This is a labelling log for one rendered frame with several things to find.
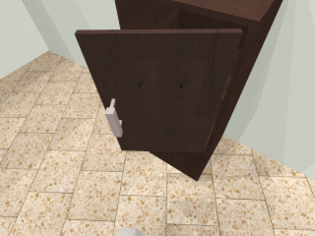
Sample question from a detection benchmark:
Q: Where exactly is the handle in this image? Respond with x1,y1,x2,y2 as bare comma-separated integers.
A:
105,98,123,138

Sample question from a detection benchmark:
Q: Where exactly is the cupboard door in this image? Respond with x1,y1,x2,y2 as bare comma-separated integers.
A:
74,29,243,153

